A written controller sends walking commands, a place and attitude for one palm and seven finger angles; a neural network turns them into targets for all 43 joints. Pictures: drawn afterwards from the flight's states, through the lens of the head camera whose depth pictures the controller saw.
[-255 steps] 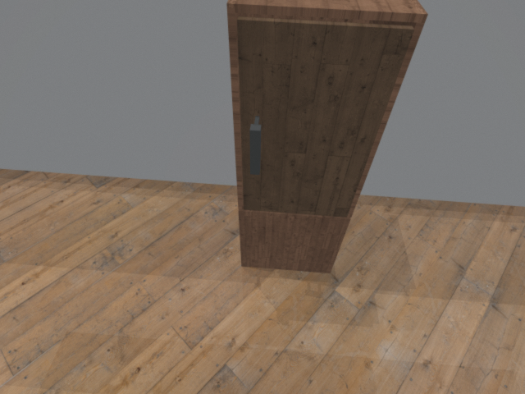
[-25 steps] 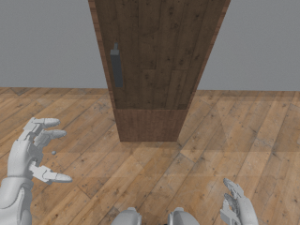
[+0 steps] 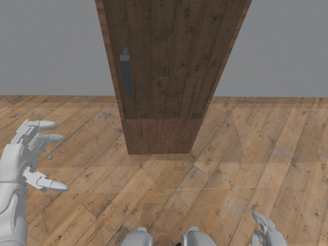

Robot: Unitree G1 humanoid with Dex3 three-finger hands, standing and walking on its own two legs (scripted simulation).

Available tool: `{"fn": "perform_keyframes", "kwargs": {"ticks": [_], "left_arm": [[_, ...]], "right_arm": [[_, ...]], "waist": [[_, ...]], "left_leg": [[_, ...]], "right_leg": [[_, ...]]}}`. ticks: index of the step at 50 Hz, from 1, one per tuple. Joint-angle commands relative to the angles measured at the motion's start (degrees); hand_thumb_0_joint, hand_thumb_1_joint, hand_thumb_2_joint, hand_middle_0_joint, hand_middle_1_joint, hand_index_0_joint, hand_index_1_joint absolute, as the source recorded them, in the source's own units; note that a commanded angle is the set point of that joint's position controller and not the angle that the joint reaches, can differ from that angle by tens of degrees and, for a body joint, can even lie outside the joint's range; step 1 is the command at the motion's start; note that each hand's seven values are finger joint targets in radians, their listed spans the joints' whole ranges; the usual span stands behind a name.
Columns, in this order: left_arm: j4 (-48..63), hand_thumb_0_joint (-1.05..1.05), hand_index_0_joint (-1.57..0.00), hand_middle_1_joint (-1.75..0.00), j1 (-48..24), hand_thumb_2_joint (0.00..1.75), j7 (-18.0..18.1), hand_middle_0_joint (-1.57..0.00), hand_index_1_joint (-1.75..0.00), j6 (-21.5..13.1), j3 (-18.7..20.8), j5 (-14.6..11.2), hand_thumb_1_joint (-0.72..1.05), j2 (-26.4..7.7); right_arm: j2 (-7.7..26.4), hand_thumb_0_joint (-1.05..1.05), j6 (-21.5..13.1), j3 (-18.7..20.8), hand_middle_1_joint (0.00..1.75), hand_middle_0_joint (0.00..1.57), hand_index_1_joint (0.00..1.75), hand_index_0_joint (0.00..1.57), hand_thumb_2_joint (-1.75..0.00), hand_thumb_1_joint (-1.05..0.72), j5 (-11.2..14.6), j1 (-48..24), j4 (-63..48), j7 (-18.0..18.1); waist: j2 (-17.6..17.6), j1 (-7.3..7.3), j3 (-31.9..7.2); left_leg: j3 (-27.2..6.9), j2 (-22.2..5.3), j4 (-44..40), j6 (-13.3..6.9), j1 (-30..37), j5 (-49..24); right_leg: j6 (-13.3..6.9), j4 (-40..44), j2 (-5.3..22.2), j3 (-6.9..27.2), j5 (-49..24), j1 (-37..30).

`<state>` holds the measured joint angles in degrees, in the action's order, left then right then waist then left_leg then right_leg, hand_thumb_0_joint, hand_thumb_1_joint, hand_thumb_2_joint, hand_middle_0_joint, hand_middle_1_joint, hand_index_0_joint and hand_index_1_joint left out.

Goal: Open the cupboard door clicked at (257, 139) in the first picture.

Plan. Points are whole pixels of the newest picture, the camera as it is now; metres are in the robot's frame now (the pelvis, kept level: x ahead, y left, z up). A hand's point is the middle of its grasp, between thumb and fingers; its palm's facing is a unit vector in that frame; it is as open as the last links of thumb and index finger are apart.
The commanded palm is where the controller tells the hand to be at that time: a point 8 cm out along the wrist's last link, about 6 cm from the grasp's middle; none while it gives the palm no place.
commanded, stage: raise the hand with hooked fingers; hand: left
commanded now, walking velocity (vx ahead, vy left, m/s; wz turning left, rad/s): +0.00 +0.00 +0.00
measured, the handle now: (127, 72) +0.59 +0.15 +0.03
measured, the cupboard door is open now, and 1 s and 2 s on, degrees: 0 0 0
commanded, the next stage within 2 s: move the hooked fingers beside the handle in 0.24 s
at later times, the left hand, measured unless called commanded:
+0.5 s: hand (56, 155) +0.30 +0.27 +0.04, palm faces +0.14 -0.99 -0.03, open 14.0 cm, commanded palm +0.28 +0.31 +0.04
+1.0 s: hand (79, 123) +0.39 +0.24 +0.03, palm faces +0.09 -1.00 -0.02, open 14.0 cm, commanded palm +0.36 +0.29 +0.03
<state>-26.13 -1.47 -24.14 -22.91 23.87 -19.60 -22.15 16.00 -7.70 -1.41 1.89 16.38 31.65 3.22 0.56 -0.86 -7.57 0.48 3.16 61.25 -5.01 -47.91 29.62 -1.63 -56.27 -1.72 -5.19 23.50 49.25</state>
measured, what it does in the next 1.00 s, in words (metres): stands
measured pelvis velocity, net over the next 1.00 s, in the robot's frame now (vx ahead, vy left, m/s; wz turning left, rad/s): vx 0.00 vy -0.02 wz -0.02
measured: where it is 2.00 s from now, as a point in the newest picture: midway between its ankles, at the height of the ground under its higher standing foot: outside the picture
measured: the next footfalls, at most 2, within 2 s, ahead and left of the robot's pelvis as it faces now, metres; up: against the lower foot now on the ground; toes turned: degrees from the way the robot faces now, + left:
none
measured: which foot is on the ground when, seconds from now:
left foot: down 0.00-1.00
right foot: down 0.00-1.00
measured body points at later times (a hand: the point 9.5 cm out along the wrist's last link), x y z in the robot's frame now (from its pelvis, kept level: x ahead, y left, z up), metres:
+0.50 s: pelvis +0.00 -0.02 -0.01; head +0.08 +0.00 +0.44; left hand +0.29 +0.32 +0.04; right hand +0.16 -0.26 -0.09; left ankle +0.00 +0.05 -0.67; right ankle +0.04 -0.11 -0.67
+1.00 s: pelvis +0.00 -0.02 -0.01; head +0.10 +0.00 +0.43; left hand +0.38 +0.29 +0.04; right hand +0.10 -0.28 -0.11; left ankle +0.00 +0.05 -0.67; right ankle +0.04 -0.11 -0.67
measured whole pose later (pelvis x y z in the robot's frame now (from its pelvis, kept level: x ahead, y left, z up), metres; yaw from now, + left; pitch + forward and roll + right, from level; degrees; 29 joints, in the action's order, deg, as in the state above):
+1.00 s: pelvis +0.00 -0.02 -0.01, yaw -1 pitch +20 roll -3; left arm -43.2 -21.7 -20.3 -23.1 24.5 -14.2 -24.4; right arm 15.6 -3.4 -1.8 1.9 17.6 34.5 3.3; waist 0.5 -3.4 -7.9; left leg 0.9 1.9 63.3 -4.2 -52.4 30.5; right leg -2.8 -58.6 -2.9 -5.0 24.1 54.3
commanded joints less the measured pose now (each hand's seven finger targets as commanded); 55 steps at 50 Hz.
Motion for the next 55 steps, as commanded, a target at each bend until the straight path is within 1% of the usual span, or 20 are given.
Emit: {"fn": "perform_keyframes", "kwargs": {"ticks": [1, 2, 4, 6, 8, 11, 15, 17, 20, 23, 28, 32, 38, 42, 45, 46, 49, 51, 53, 55], "left_arm": [[12.4, 0.00, -0.30, -1.20, -9.1, 0.30, 0.2, -0.30, -1.20, -4.7, 4.6, -1.1, -0.50, -13.6], [13.0, 0.00, -0.30, -1.20, -9.0, 0.30, 0.3, -0.30, -1.20, -4.8, 4.4, -0.8, -0.50, -13.6], [13.4, 0.00, -0.30, -1.20, -8.2, 0.30, 0.6, -0.30, -1.20, -4.9, 4.4, -0.8, -0.50, -13.4], [12.7, 0.00, -0.30, -1.20, -8.5, 0.30, 0.7, -0.30, -1.20, -4.9, 4.8, -1.0, -0.50, -13.8], [10.4, 0.00, -0.30, -1.20, -8.0, 0.30, 0.6, -0.30, -1.20, -4.4, 4.3, -1.3, -0.50, -12.5], [11.3, 0.00, -0.30, -1.20, -9.4, 0.30, 0.4, -0.30, -1.20, -4.4, 4.2, -1.3, -0.50, -12.9], [10.1, 0.00, -0.30, -1.20, -8.7, 0.30, 0.0, -0.30, -1.20, -3.8, 3.9, -1.5, -0.50, -12.4], [9.9, 0.00, -0.30, -1.20, -9.1, 0.30, -0.1, -0.30, -1.20, -3.7, 3.7, -1.3, -0.50, -12.1], [9.4, 0.00, -0.30, -1.20, -15.7, 0.30, 0.2, -0.30, -1.20, -4.4, 5.5, -1.0, -0.50, -15.3], [6.5, 0.00, -0.30, -1.20, -19.6, 0.30, -0.3, -0.30, -1.20, -4.7, 5.3, -0.5, -0.50, -15.7], [4.2, 0.00, -0.30, -1.20, -23.2, 0.30, -1.2, -0.30, -1.20, -3.7, 3.0, 0.1, -0.50, -14.9], [-0.7, 0.00, -0.30, -1.20, -24.3, 0.30, -0.5, -0.30, -1.20, -2.4, 6.5, 0.4, -0.50, -18.3], [-2.0, 0.00, -0.30, -1.20, -30.2, 0.30, 1.0, -0.30, -1.20, -3.4, 4.4, 1.9, -0.50, -17.0], [-3.2, 0.00, -0.30, -1.20, -31.5, 0.30, 1.9, -0.30, -1.20, -3.8, 4.4, 2.7, -0.50, -17.3], [-4.8, 0.00, -0.30, -1.20, -33.5, 0.30, 3.1, -0.30, -1.20, -3.7, 3.4, 3.3, -0.50, -16.3], [-5.2, 0.00, -0.30, -1.20, -34.8, 0.30, 3.6, -0.30, -1.20, -3.9, 4.5, 3.7, -0.50, -17.8], [-7.1, 0.00, -0.30, -1.20, -36.0, 0.30, 4.9, -0.30, -1.20, -4.4, 4.1, 4.5, -0.50, -17.2], [-8.3, 0.00, -0.30, -1.20, -39.8, 0.30, 5.6, -0.30, -1.20, -5.0, 3.3, 5.4, -0.50, -17.4], [-9.7, 0.00, -0.30, -1.20, -41.5, 0.30, 6.3, -0.30, -1.20, -5.7, 4.1, 6.0, -0.50, -18.4], [-10.5, 0.00, -0.30, -1.20, -43.8, 0.30, 6.4, -0.30, -1.20, -6.3, 2.4, 6.2, -0.50, -16.9]], "right_arm": [[8.9, 0.00, -2.8, 4.1, 0.30, 0.20, 0.30, 0.20, -0.90, -0.90, 0.0, -0.7, -7.4, 0.5], [8.8, 0.00, -2.8, 4.0, 0.30, 0.20, 0.30, 0.20, -0.90, -0.90, 0.0, -0.8, -7.4, 0.6], [8.7, 0.00, -2.8, 4.0, 0.30, 0.20, 0.30, 0.20, -0.90, -0.90, -0.1, -0.9, -7.3, 0.6], [8.5, 0.00, -2.7, 3.7, 0.30, 0.20, 0.30, 0.20, -0.90, -0.90, -0.1, -1.1, -7.2, 0.6], [8.5, 0.00, -2.6, 3.7, 0.30, 0.20, 0.30, 0.20, -0.90, -0.90, 0.1, -1.3, -7.2, 0.8], [8.4, 0.00, -2.7, 3.5, 0.30, 0.20, 0.30, 0.20, -0.90, -0.90, 0.1, -1.9, -7.3, 1.0], [8.3, 0.00, -2.7, 3.3, 0.30, 0.20, 0.30, 0.20, -0.90, -0.90, 0.1, -1.6, -7.5, 1.1], [8.2, 0.00, -2.7, 3.3, 0.30, 0.20, 0.30, 0.20, -0.90, -0.90, 0.3, -2.0, -7.5, 1.1], [8.3, 0.00, -2.6, 3.1, 0.30, 0.20, 0.30, 0.20, -0.90, -0.90, 0.1, -2.0, -6.4, 1.7], [8.2, 0.00, -2.6, 2.8, 0.30, 0.20, 0.30, 0.20, -0.90, -0.90, 0.2, -2.0, -5.8, 2.1], [8.4, 0.00, -2.5, 3.0, 0.30, 0.20, 0.30, 0.20, -0.90, -0.90, 0.4, -1.2, -5.2, 2.1], [8.6, 0.00, -1.5, 2.8, 0.30, 0.20, 0.30, 0.20, -0.90, -0.90, 0.3, -0.3, -5.0, 1.9], [8.6, 0.00, -0.4, 3.2, 0.30, 0.20, 0.30, 0.20, -0.90, -0.90, 0.2, 1.6, -4.3, 1.4], [8.8, 0.00, 0.6, 3.6, 0.30, 0.20, 0.30, 0.20, -0.90, -0.90, 0.1, 3.0, -3.8, 1.0], [8.9, 0.00, 1.4, 3.6, 0.30, 0.20, 0.30, 0.20, -0.90, -0.90, -0.1, 3.6, -3.4, 0.7], [9.0, 0.00, 1.7, 3.7, 0.30, 0.20, 0.30, 0.20, -0.90, -0.90, -0.1, 4.1, -2.9, 0.7], [8.7, 0.00, 2.6, 3.6, 0.30, 0.20, 0.30, 0.20, -0.90, -0.90, -0.2, 4.3, -2.8, 0.5], [8.9, 0.00, 3.1, 3.5, 0.30, 0.20, 0.30, 0.20, -0.90, -0.90, -0.4, 4.9, -2.2, 0.5], [9.1, 0.00, 3.6, 3.8, 0.30, 0.20, 0.30, 0.20, -0.90, -0.90, -0.6, 5.5, -1.7, 0.4], [9.1, 0.00, 4.0, 3.7, 0.30, 0.20, 0.30, 0.20, -0.90, -0.90, -0.7, 6.1, -1.5, 0.2]], "waist": [[6.5, 1.00, -16.8], [8.2, 1.13, -17.4], [6.6, 0.94, -16.9], [7.3, 1.03, -16.4], [3.8, 0.52, -14.7], [5.9, 0.68, -15.3], [3.2, 0.37, -15.3], [3.8, 0.38, -15.1], [4.2, -0.34, -15.6], [4.8, -0.58, -15.9], [5.5, -0.94, -18.3], [3.8, -0.38, -18.4], [5.4, -1.36, -20.5], [5.0, -1.25, -22.4], [5.4, -1.87, -21.4], [4.1, -1.83, -22.2], [5.3, -1.72, -21.4], [5.2, -2.65, -21.7], [5.3, -2.68, -22.1], [6.6, -3.25, -22.7]], "left_leg": [[-7.2, -3.6, -11.2, 7.7, 11.1, -24.0], [-7.3, -3.6, -11.3, 7.8, 12.1, -24.8], [-7.5, -3.7, -11.4, 7.7, 12.3, -24.7], [-7.0, -3.4, -11.2, 7.6, 11.0, -24.0], [-6.5, -3.2, -11.1, 6.8, 8.4, -20.2], [-6.1, -2.9, -11.0, 6.5, 8.2, -18.7], [-5.3, -2.6, -9.9, 5.5, 5.7, -18.0], [-5.0, -2.6, -9.8, 5.2, 5.3, -17.1], [-4.6, -2.5, -8.2, 4.5, 3.4, -15.2], [-4.4, -2.5, -8.0, 4.2, 2.9, -13.8], [-4.5, -2.7, -7.8, 4.2, 4.9, -17.1], [-3.7, -2.7, -7.0, 3.7, 1.2, -16.7], [-4.0, -3.1, -7.0, 4.1, 4.1, -19.7], [-4.5, -3.4, -7.2, 4.6, 5.6, -22.8], [-4.7, -3.5, -7.1, 4.9, 6.1, -23.6], [-4.7, -3.6, -7.2, 4.8, 5.9, -23.0], [-4.5, -3.5, -7.6, 4.8, 5.4, -21.9], [-4.8, -3.7, -7.2, 4.9, 5.7, -22.3], [-5.0, -3.9, -7.0, 5.1, 6.4, -22.6], [-5.5, -4.0, -6.7, 5.5, 8.1, -24.7]], "right_leg": [[-1.1, 3.6, -0.3, 1.9, -7.1, -10.0], [-1.1, 3.7, -0.2, 2.0, -7.1, -9.6], [-1.0, 4.0, -0.2, 1.8, -7.2, -9.8], [-1.0, 3.9, -0.3, 2.1, -7.4, -10.3], [-0.8, 4.3, -0.3, 2.2, -6.7, -10.8], [-1.0, 4.5, -0.1, 2.8, -6.5, -11.5], [-0.8, 4.5, -0.1, 3.3, -7.8, -13.0], [-0.7, 4.6, 0.1, 3.6, -7.5, -12.9], [-0.7, 4.2, 0.2, 4.8, -6.8, -12.8], [-0.6, 4.3, 0.4, 5.3, -5.8, -12.4], [-0.5, 4.0, 0.4, 5.2, -9.1, -12.7], [-0.3, 3.7, 0.5, 6.0, -10.1, -14.4], [-0.3, 2.9, 0.2, 5.2, -12.0, -12.5], [-0.3, 2.4, 0.0, 4.7, -13.5, -12.4], [-0.4, 2.3, -0.2, 4.4, -13.2, -10.6], [-0.2, 2.4, -0.1, 4.4, -13.0, -11.1], [-0.3, 2.6, -0.1, 4.5, -12.3, -10.8], [-0.3, 2.1, -0.2, 4.3, -12.0, -9.4], [-0.3, 2.0, -0.2, 4.3, -11.8, -8.7], [-0.5, 1.7, -0.4, 4.0, -12.2, -7.4]]}}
